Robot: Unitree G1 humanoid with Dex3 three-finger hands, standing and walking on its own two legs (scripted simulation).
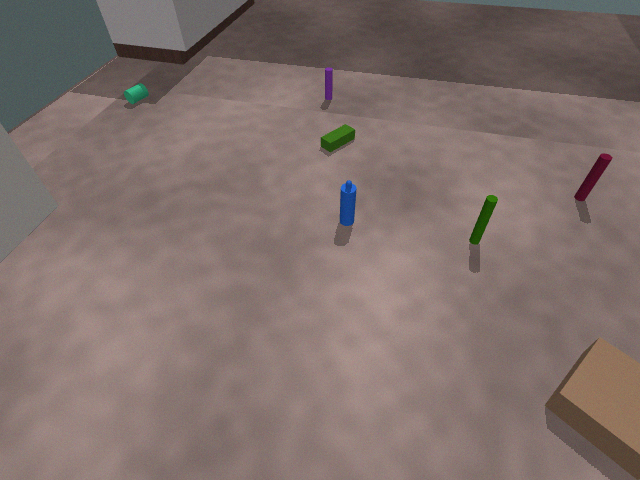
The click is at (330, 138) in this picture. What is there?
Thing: lying carton
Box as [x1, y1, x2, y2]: [321, 124, 354, 151]
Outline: 354,129 345,124 321,137 321,146 329,151 335,149 354,138
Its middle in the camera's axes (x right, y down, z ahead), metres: +0.11 -0.58 +2.15
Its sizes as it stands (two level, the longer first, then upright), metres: 0.190 0.077 0.058
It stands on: the floor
